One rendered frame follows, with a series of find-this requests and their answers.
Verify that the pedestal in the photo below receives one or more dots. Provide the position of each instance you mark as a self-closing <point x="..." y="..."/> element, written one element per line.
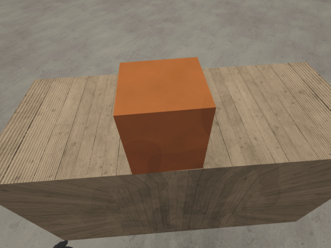
<point x="63" y="166"/>

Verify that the carton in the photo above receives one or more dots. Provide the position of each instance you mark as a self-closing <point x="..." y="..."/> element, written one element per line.
<point x="164" y="113"/>

